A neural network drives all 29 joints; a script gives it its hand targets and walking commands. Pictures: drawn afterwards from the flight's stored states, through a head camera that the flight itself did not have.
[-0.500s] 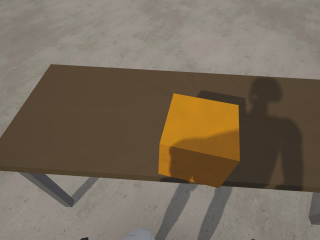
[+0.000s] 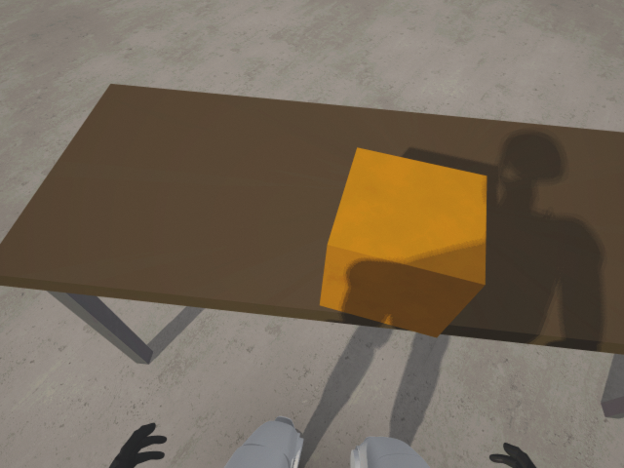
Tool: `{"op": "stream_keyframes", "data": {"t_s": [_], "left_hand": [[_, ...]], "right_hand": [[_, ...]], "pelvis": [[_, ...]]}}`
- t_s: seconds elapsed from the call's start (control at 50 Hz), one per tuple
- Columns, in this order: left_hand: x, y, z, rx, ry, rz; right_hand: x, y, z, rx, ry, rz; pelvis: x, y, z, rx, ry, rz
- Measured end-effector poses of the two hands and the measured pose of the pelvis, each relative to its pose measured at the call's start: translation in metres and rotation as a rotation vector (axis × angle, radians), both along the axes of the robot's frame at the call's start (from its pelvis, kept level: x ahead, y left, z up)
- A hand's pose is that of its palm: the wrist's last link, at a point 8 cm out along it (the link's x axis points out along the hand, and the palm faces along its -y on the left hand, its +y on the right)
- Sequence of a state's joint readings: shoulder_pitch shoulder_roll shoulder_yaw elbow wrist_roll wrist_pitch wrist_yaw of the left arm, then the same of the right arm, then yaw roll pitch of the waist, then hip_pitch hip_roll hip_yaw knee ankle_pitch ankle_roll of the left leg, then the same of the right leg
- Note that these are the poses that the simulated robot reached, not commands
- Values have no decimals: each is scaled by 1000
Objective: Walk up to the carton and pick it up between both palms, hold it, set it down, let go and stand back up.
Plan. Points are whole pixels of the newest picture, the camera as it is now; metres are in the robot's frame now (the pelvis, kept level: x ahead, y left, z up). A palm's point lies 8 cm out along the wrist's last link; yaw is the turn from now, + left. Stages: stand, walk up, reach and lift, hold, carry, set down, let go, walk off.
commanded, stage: walk up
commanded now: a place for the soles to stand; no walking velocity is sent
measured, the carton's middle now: (397, 244) +0.41 -0.10 -0.02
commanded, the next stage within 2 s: none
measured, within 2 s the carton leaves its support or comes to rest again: neither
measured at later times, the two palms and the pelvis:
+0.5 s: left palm out of the picture +0.02 +0.24 -0.11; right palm out of the picture +0.05 -0.25 -0.10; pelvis -0.04 +0.00 +0.02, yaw -3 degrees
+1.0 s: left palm out of the picture +0.04 +0.25 -0.11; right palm out of the picture +0.03 -0.25 -0.11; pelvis -0.03 +0.00 +0.02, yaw -8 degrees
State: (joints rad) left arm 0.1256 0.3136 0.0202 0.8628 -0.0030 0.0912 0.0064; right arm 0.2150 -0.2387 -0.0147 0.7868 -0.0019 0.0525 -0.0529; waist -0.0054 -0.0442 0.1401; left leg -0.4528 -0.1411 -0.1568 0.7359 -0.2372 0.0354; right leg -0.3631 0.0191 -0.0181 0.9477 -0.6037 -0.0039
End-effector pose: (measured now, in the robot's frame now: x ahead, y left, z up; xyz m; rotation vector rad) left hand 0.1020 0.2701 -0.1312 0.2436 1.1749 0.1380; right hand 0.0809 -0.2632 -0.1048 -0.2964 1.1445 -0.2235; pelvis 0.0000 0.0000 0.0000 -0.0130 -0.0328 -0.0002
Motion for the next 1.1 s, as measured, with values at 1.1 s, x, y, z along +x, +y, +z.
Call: {"op": "stream_keyframes", "data": {"t_s": [1.1], "left_hand": [[-38, -25, 27, -7, -8, -96]], "right_hand": [[-49, 10, -8, 112, -8, -145]], "pelvis": [[-26, 4, 16, 18, 27, -161]]}}
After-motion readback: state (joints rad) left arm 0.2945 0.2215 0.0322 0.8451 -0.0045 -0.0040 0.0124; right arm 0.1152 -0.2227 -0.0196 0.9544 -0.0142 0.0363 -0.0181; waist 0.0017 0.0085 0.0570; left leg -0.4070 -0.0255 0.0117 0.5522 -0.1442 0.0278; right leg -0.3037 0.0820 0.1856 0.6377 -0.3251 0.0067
